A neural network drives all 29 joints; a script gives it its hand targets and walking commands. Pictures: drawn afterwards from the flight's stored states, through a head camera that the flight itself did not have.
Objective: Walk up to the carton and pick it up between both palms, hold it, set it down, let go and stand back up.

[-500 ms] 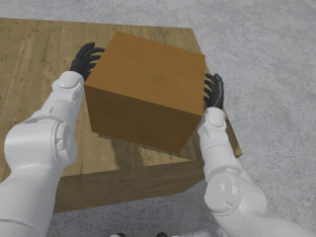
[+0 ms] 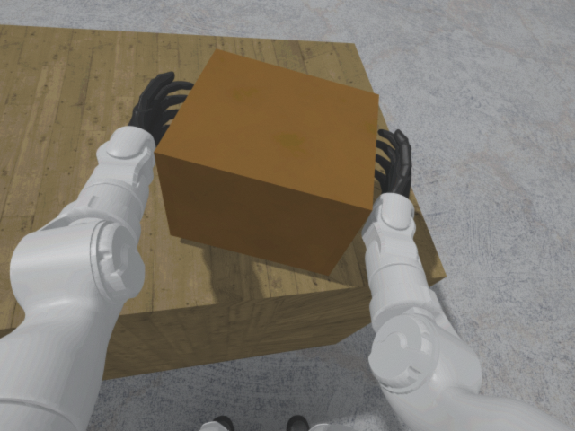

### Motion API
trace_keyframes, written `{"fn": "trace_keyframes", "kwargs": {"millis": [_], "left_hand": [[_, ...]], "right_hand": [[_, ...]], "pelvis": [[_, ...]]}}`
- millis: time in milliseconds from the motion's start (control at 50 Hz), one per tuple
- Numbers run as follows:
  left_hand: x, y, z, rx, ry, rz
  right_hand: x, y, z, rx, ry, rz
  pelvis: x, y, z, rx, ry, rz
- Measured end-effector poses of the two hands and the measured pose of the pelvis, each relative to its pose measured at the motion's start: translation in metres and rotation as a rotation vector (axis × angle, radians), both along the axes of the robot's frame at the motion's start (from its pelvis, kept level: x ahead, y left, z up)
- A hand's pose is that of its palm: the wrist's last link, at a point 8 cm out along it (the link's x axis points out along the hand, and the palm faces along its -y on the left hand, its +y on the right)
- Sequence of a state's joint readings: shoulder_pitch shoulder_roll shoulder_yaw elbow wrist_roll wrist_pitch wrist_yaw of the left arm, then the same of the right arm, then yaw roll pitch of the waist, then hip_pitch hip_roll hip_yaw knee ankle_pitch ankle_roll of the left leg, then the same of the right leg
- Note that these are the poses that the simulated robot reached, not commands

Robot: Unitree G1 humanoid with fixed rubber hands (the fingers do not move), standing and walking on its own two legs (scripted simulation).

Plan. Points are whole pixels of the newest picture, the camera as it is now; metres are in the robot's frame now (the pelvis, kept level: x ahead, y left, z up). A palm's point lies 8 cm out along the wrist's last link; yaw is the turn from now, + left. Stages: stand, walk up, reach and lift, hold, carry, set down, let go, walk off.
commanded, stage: set down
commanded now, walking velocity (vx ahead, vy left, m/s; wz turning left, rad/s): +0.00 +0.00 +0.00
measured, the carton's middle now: (273, 165) +0.48 -0.01 +0.03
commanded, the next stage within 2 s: none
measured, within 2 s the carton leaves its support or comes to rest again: neither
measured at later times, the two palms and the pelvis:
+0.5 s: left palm (147, 129) +0.50 +0.17 +0.07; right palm (391, 190) +0.41 -0.17 +0.07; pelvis +0.00 +0.00 +0.00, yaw +0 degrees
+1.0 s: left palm (144, 133) +0.52 +0.18 +0.05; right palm (388, 190) +0.42 -0.17 +0.05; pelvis +0.00 +0.01 -0.03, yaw -2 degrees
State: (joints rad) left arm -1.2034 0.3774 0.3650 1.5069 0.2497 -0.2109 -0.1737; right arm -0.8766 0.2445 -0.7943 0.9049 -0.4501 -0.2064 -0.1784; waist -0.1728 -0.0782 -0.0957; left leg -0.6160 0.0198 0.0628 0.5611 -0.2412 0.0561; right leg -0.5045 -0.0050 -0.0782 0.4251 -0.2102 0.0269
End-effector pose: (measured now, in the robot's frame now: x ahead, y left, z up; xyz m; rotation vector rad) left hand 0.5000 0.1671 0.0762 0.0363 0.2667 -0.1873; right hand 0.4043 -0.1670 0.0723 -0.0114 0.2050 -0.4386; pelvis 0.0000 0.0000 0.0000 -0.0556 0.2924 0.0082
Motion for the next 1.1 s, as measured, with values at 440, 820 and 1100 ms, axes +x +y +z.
{"fn": "trace_keyframes", "kwargs": {"millis": [440,820,1100], "left_hand": [[0.000,0.000,-0.002,0.002,-0.002,-0.010],[0.003,0.004,-0.012,0.019,0.008,-0.023],[0.022,0.013,-0.031,0.041,0.026,0.053]], "right_hand": [[0.001,0.001,-0.004,-0.013,0.011,0.006],[0.003,0.000,-0.017,0.018,0.041,0.006],[0.017,-0.014,-0.022,0.037,0.126,-0.030]], "pelvis": [[-0.001,-0.002,-0.001,0.001,-0.004,0.005],[0.001,0.005,-0.009,-0.005,0.002,-0.003],[-0.003,0.009,-0.030,-0.042,0.158,-0.020]]}}
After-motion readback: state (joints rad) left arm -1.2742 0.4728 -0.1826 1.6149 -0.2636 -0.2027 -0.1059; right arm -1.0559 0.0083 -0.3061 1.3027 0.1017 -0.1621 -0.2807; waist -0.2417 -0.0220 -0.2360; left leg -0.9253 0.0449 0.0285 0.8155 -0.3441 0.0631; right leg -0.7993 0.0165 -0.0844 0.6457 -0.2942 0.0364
